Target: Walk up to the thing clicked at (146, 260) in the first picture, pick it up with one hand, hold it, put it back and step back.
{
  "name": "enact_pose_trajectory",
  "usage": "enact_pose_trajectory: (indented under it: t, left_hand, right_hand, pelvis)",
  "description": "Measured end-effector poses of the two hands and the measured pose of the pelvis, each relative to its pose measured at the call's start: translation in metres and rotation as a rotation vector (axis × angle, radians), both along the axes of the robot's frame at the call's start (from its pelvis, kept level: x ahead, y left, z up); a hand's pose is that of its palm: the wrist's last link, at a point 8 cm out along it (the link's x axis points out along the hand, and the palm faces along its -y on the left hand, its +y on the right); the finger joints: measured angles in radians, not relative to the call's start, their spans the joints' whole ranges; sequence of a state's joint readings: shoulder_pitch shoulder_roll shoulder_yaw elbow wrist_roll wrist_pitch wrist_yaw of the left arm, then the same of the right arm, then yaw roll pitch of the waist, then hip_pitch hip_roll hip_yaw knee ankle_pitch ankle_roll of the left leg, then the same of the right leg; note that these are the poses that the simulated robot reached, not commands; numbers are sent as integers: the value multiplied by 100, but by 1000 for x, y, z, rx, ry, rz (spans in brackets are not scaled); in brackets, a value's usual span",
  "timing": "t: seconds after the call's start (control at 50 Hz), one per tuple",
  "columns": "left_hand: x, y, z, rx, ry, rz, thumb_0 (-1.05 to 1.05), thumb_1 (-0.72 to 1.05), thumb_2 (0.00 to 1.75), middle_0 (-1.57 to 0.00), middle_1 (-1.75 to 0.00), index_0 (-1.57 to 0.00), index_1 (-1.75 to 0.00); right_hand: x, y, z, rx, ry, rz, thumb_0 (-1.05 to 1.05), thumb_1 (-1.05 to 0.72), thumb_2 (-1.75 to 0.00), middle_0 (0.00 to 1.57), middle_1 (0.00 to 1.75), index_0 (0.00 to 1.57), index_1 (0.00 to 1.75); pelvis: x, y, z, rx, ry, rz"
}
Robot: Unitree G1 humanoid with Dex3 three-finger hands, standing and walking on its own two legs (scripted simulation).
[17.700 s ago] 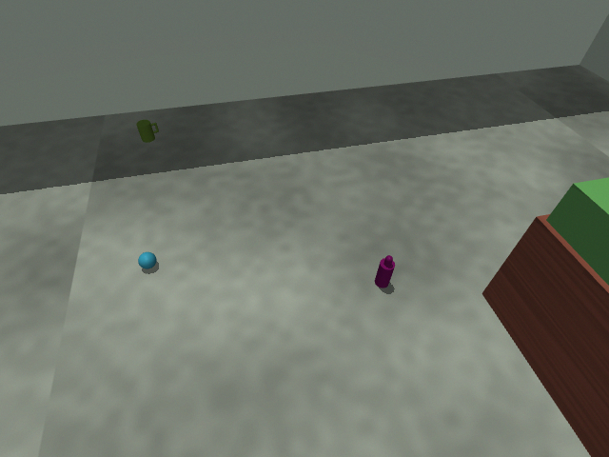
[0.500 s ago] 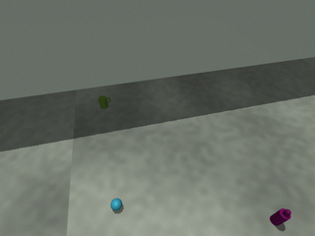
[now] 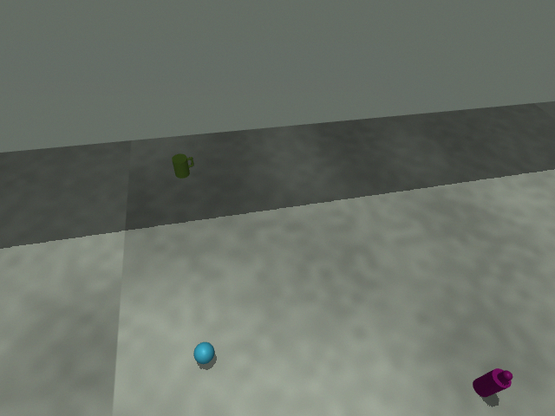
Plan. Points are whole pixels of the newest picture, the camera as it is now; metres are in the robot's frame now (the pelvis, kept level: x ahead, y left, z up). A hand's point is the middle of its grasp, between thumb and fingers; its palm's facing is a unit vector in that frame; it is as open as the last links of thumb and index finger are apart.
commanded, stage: walk up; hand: left
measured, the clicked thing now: (204, 352) +0.45 +0.21 -0.74
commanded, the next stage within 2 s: stand in 1.62 s
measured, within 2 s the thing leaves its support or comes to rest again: neither
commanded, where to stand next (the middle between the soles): +0.06 -0.02 m, yaw +0 degrees
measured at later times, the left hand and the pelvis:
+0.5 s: hand out of the picture +0.14 +0.25 -0.15, palm faces -0.03 -0.94 -0.35, open 7.4 cm; pelvis +0.05 -0.01 +0.00, yaw -1 degrees
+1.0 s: hand (122, 413) +0.17 +0.24 -0.14, palm faces -0.03 -0.94 -0.34, open 7.4 cm; pelvis +0.06 -0.01 +0.01, yaw -2 degrees
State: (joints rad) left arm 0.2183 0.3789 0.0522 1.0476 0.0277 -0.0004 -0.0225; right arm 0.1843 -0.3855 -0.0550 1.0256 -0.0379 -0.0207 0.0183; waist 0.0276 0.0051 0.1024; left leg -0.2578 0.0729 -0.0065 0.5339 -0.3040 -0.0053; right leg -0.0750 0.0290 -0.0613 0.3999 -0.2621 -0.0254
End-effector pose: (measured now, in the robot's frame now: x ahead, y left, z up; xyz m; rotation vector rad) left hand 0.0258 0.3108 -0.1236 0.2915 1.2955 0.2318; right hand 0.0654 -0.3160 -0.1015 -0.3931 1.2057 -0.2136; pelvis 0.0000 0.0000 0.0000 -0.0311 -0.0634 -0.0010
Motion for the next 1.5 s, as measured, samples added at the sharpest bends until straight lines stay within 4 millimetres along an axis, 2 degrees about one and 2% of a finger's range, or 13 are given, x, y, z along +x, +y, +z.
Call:
enact_pose_trajectory:
  t: [0.1,0.24,0.32,0.46,0.62,0.74,0.9,1.28,1.5]
  left_hand:
    - [25,15,-10,-17,10,2,0,91,89,-20,-30,-20,-30]
    - [58,19,-5,2,3,-38,0,91,89,-20,-30,-20,-30]
    - [72,11,-2,35,-20,-51,0,91,89,-20,-30,-20,-30]
    - [97,-15,11,20,-51,-61,0,91,89,-20,-30,-20,-30]
    - [131,-34,17,-2,-105,-68,0,91,89,-20,-30,-20,-30]
    - [144,-38,19,-5,-122,-72,0,91,89,-20,-30,-20,-30]
    - [143,-34,18,-3,-115,-72,0,91,89,-20,-30,-20,-30]
    - [106,-18,12,-5,-38,-57,0,91,89,-20,-30,-20,-30]
    - [97,-16,12,-5,-32,-51,0,91,89,-20,-30,-20,-30]
  right_hand:
    - [0,15,1,-30,6,-28,0,-91,-90,20,30,21,30]
    - [15,19,1,-10,-22,-32,0,-91,-90,20,31,21,30]
    - [29,10,-11,18,-35,-40,0,-90,-90,20,31,21,30]
    - [49,6,-20,75,-28,-54,0,-91,-90,20,30,21,30]
    - [65,2,-17,91,-16,-50,0,-91,-90,20,30,21,30]
    - [73,-4,-11,77,-30,-60,0,-91,-90,20,30,21,30]
    - [76,-8,-4,58,-45,-67,0,-91,-90,20,30,21,30]
    - [54,12,-8,77,-7,-73,0,-91,-90,20,30,21,30]
    - [49,15,-9,82,-6,-74,0,-91,-90,20,30,21,30]
  pelvis:
    - [11,14,-4,25,0,1]
    - [23,12,-2,22,15,-19]
    - [27,2,-8,18,7,-26]
    - [42,-8,-1,33,12,-16]
    - [53,-16,5,34,21,-15]
    - [58,-19,7,31,24,-17]
    - [59,-18,8,29,22,-25]
    - [51,-6,9,33,19,-32]
    - [47,-3,9,33,16,-28]
